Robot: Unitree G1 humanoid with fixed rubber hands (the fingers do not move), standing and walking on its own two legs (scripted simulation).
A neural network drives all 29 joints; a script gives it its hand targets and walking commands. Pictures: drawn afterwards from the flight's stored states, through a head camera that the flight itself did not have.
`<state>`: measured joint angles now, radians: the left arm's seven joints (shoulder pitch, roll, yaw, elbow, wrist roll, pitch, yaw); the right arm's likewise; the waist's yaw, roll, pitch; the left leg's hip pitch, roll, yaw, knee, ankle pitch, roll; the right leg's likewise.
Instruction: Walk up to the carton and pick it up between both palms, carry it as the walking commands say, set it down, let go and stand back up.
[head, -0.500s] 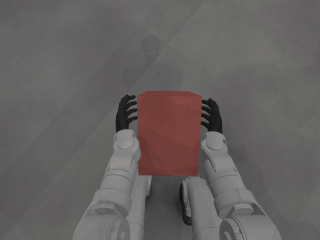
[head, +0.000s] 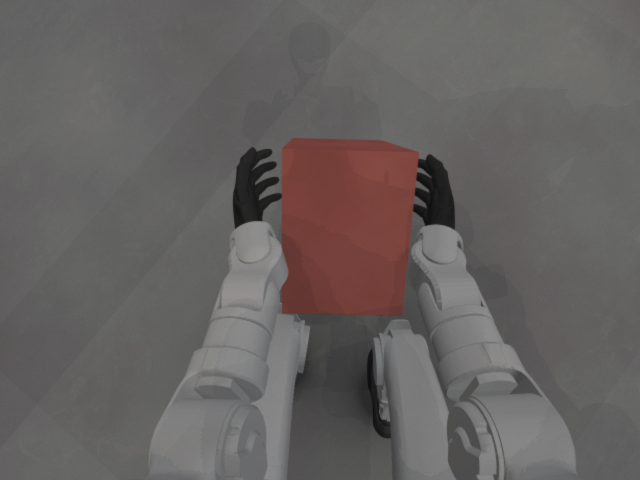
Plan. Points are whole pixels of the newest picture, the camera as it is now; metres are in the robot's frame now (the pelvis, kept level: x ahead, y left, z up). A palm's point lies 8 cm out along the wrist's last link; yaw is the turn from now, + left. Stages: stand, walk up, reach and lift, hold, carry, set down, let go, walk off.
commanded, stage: set down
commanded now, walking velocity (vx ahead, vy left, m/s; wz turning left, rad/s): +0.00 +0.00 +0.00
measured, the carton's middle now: (339, 213) +0.43 +0.02 -0.21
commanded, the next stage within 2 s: none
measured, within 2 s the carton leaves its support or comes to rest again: neither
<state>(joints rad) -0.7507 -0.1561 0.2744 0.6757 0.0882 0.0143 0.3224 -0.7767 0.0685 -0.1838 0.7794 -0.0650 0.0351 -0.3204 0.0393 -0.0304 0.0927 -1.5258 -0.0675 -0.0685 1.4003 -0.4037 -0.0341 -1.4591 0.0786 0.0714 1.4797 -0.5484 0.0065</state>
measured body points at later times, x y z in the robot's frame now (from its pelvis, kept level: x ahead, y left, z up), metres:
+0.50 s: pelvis -0.03 +0.00 -0.09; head +0.26 +0.02 +0.26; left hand +0.44 +0.14 -0.20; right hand +0.45 -0.10 -0.21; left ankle +0.11 +0.13 -0.56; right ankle +0.06 -0.12 -0.56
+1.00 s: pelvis -0.04 +0.00 -0.15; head +0.32 +0.02 +0.11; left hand +0.46 +0.14 -0.32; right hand +0.48 -0.09 -0.33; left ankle +0.11 +0.13 -0.56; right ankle +0.06 -0.12 -0.56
